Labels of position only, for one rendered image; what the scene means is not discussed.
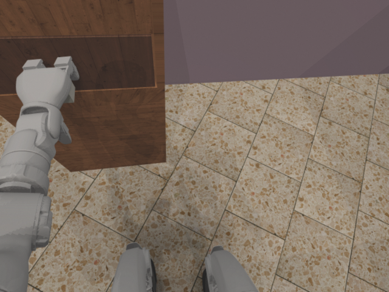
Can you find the handle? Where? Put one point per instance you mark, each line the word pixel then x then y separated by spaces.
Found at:
pixel 71 96

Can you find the left robot forearm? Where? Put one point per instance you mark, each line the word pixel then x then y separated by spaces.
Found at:
pixel 26 160

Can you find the cabinet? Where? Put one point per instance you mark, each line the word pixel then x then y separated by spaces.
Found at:
pixel 108 127

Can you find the drawer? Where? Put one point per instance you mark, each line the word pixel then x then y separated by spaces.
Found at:
pixel 102 61

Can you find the left robot hand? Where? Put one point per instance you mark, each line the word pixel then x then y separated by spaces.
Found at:
pixel 48 85

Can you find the robot left upper arm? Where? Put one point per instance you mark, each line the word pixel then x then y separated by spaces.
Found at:
pixel 25 224

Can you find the robot right thigh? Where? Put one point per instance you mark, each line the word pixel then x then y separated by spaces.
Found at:
pixel 225 271

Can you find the robot right shin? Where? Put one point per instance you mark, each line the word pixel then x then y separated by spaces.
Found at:
pixel 215 288

